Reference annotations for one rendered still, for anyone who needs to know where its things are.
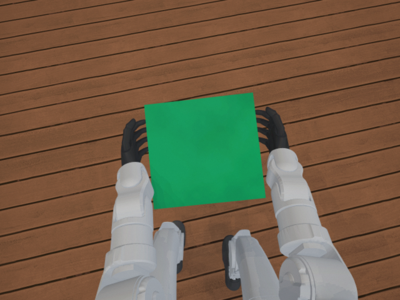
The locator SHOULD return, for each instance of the robot left forearm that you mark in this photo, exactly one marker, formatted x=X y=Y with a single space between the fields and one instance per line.
x=132 y=253

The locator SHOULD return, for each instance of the right robot hand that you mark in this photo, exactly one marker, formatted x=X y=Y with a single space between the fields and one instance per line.
x=276 y=135

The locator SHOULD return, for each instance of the left robot hand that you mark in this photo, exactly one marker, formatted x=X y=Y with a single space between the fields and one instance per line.
x=130 y=147

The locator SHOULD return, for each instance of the robot right forearm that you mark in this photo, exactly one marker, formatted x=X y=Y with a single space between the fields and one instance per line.
x=300 y=230

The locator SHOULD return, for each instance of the robot left upper arm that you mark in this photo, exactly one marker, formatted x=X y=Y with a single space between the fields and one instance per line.
x=143 y=287

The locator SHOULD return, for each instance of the robot left foot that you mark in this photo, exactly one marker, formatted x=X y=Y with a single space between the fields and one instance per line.
x=181 y=227

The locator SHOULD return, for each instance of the robot right thigh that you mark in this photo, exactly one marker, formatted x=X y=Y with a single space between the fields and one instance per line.
x=258 y=278

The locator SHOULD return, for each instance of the robot right upper arm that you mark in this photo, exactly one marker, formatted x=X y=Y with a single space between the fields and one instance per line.
x=315 y=278

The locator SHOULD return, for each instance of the carton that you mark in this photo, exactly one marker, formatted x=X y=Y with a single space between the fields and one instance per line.
x=204 y=151

